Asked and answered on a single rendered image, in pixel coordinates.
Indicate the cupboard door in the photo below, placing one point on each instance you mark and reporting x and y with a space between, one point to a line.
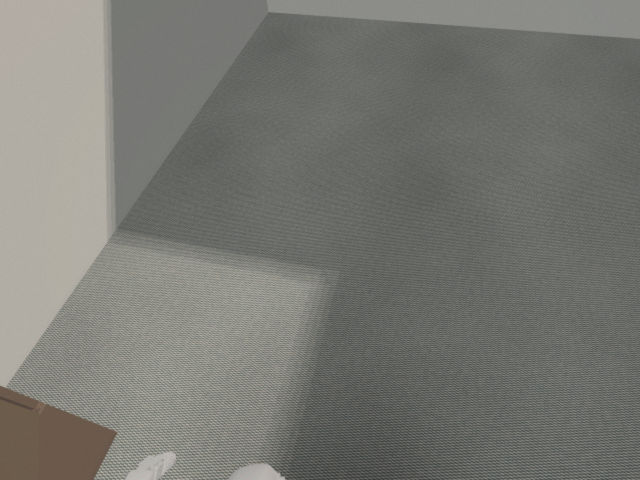
19 442

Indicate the left robot hand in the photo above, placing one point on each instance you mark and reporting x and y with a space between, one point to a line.
152 468

